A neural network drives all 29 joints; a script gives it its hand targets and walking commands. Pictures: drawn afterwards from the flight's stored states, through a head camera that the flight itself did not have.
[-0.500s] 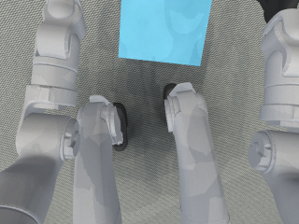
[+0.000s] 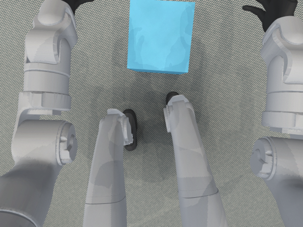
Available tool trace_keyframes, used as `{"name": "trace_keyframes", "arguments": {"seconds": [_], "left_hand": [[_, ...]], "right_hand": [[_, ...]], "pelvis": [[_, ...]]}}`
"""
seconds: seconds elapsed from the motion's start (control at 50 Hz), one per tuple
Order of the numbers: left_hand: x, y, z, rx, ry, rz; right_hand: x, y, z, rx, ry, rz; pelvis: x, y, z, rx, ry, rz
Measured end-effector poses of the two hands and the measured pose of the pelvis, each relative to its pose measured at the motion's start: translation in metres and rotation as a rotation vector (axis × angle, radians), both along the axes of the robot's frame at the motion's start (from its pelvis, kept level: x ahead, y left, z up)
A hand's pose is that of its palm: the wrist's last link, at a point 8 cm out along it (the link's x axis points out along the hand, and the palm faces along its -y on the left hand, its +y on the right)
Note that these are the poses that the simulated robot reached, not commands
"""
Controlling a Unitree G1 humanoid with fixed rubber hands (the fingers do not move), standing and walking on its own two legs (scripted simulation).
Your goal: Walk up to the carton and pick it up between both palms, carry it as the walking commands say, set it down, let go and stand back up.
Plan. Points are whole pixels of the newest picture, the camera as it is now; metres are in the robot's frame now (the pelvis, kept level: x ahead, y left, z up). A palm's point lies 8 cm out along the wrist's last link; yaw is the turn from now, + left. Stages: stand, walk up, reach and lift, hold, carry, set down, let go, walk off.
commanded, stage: set down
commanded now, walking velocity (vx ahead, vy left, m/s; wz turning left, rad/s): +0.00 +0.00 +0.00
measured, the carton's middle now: (159, 44) +0.51 -0.08 -0.47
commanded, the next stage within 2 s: let go in 0.20 s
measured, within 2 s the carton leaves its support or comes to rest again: neither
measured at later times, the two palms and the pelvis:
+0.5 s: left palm (44, 43) +0.47 +0.12 -0.04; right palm (296, 48) +0.39 -0.28 -0.04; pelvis +0.06 -0.01 +0.09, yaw -2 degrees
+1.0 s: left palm out of the picture +0.30 +0.22 +0.10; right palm out of the picture +0.23 -0.24 +0.10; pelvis +0.09 +0.01 +0.16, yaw -3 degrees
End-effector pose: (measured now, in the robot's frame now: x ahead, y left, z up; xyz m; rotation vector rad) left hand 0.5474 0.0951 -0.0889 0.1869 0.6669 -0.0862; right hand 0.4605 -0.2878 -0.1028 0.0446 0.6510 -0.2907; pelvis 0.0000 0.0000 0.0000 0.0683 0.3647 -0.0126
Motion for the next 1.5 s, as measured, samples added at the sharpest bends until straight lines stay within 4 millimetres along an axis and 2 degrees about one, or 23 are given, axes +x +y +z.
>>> {"name": "trace_keyframes", "arguments": {"seconds": [0.12,0.2,0.32,0.38,0.52,0.58,0.62,0.76,0.88,0.94,1.0,1.12,1.2,1.28,1.38,1.5], "left_hand": [[0.000,0.005,0.013,0.024,0.042,0.007],[-0.003,0.010,0.021,0.053,0.005,-0.005],[-0.020,0.028,0.025,0.094,0.026,0.020],[-0.032,0.031,0.032,0.091,0.035,0.030],[-0.088,0.029,0.051,0.050,0.096,0.050],[-0.110,0.035,0.056,0.054,0.135,0.072],[-0.121,0.039,0.069,0.063,0.123,0.073],[-0.170,0.076,0.123,0.102,0.090,0.086],[-0.212,0.105,0.174,0.097,0.057,0.064],[-0.234,0.116,0.187,0.088,0.066,0.049],[-0.251,0.126,0.192,0.074,0.095,0.053],[-0.267,0.134,0.203,0.048,0.072,0.067],[-0.282,0.139,0.202,0.069,0.107,0.069],[-0.287,0.141,0.212,0.085,0.081,0.087],[-0.290,0.142,0.216,0.082,0.090,0.138],[-0.295,0.137,0.215,0.100,0.114,0.189]], "right_hand": [[0.008,0.015,0.017,0.027,0.040,0.005],[0.009,0.022,0.016,-0.014,0.056,0.028],[-0.005,0.022,0.018,-0.046,0.092,0.086],[-0.018,0.018,0.029,-0.055,0.107,0.120],[-0.074,0.007,0.064,-0.082,0.185,0.179],[-0.097,0.006,0.079,-0.077,0.209,0.178],[-0.110,0.008,0.091,-0.082,0.209,0.184],[-0.165,0.027,0.129,-0.045,0.199,0.170],[-0.200,0.042,0.177,-0.078,0.132,0.194],[-0.220,0.044,0.192,-0.088,0.141,0.190],[-0.231,0.046,0.202,-0.083,0.154,0.179],[-0.238,0.060,0.214,-0.066,0.115,0.183],[-0.240,0.074,0.210,-0.056,0.131,0.217],[-0.239,0.080,0.202,-0.042,0.152,0.241],[-0.221,0.079,0.198,-0.027,0.151,0.253],[-0.196,0.072,0.202,-0.035,0.145,0.274]], "pelvis": [[0.005,-0.002,0.030,-0.001,0.027,-0.026],[0.012,-0.003,0.048,-0.015,0.005,-0.013],[0.032,-0.005,0.065,-0.016,0.013,-0.012],[0.043,-0.006,0.073,-0.017,0.005,-0.015],[0.063,-0.009,0.095,-0.023,-0.072,-0.031],[0.066,-0.009,0.101,-0.022,-0.091,-0.037],[0.067,-0.009,0.106,-0.022,-0.115,-0.043],[0.075,-0.006,0.119,-0.031,-0.103,-0.041],[0.084,0.004,0.142,-0.060,-0.252,-0.044],[0.087,0.009,0.155,-0.075,-0.349,-0.041],[0.088,0.014,0.163,-0.088,-0.432,-0.035],[0.085,0.023,0.169,-0.081,-0.534,-0.027],[0.083,0.026,0.171,-0.087,-0.587,-0.034],[0.084,0.026,0.172,-0.087,-0.608,-0.002],[0.086,0.022,0.171,-0.056,-0.616,0.020],[0.095,0.011,0.174,-0.055,-0.615,0.048]]}}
